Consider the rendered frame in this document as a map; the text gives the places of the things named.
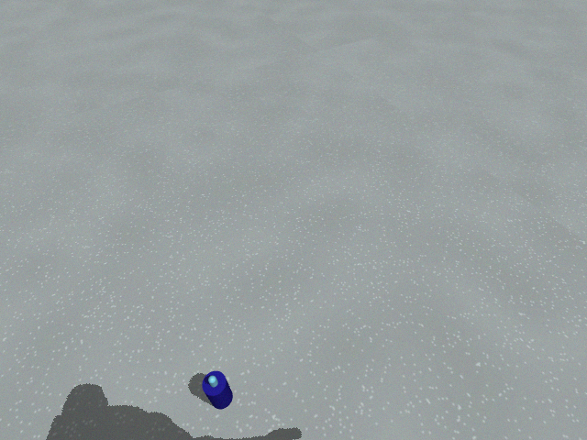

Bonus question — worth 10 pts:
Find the bottle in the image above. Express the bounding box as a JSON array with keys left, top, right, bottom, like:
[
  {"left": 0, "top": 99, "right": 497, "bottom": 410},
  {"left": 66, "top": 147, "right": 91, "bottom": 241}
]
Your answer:
[{"left": 202, "top": 371, "right": 233, "bottom": 409}]

